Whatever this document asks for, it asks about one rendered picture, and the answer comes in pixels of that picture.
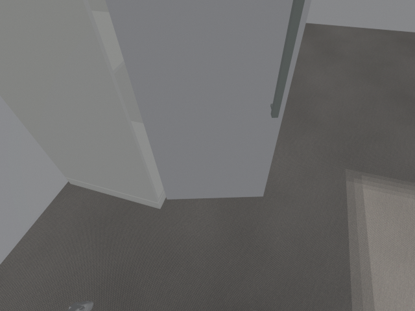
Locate handle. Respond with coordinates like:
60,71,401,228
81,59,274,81
270,0,305,118

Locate fridge door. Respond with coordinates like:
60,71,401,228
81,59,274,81
105,0,311,200

